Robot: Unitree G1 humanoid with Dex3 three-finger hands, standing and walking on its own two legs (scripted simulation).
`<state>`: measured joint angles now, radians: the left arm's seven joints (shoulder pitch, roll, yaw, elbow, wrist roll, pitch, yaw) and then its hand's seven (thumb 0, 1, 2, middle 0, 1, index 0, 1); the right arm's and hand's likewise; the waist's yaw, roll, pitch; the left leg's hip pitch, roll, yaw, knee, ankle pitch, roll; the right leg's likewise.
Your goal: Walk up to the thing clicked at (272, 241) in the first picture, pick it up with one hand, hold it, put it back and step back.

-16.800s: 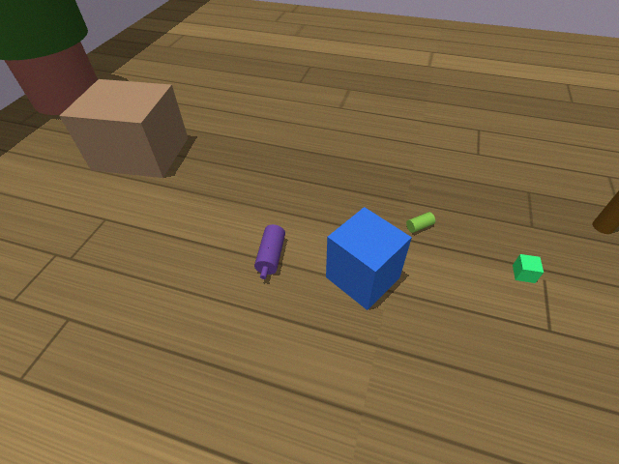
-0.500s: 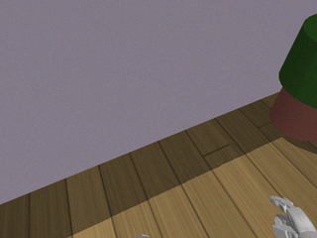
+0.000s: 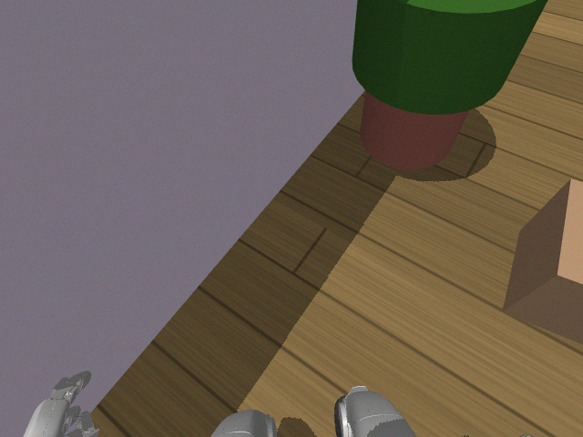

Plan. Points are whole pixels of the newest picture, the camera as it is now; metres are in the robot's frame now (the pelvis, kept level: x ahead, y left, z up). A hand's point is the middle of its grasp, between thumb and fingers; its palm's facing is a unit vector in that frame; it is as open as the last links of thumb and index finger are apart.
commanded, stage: walk up
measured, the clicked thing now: out of the picture -0.46 -1.33 -0.71
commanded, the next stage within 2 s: none
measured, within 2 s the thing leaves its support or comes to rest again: neither
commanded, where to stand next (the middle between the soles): +0.09 +0.01 m, yaw -41 degrees
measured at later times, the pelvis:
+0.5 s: pelvis +0.02 +0.07 -0.02, yaw -24 degrees
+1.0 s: pelvis +0.00 +0.04 +0.00, yaw -38 degrees
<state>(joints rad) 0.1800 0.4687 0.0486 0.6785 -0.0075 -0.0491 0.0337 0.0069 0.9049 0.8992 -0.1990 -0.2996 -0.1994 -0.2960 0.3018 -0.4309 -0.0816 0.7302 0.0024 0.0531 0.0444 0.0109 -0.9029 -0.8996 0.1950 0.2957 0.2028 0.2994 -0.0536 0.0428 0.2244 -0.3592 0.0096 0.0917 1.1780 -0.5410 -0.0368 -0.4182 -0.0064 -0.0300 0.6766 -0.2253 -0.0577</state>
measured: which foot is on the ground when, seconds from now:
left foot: up 0.00-0.20, down 0.22-0.56, up 0.58-0.80, down 0.82-1.00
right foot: down 0.00-0.22, up 0.24-0.52, down 0.54-1.00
